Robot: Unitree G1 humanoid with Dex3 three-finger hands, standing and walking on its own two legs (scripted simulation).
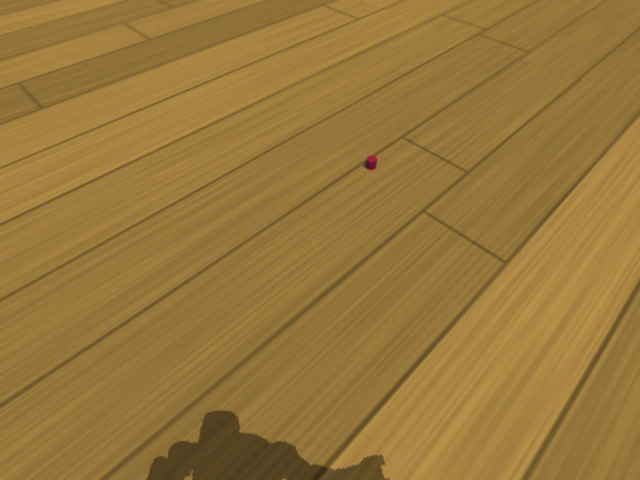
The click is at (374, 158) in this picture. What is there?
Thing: low tin
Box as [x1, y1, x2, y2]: [366, 156, 376, 169]
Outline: 368,156 366,161 366,167 368,169 373,169 375,167 376,158 374,156
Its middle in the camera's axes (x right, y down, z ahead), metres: +0.27 -0.38 +1.93
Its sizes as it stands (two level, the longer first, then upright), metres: 0.050 0.050 0.049
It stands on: the floor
